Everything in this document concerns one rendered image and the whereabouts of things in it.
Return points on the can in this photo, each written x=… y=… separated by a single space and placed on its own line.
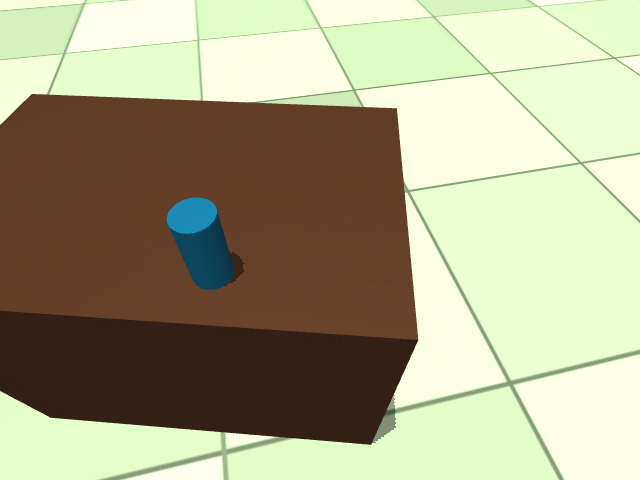
x=197 y=230

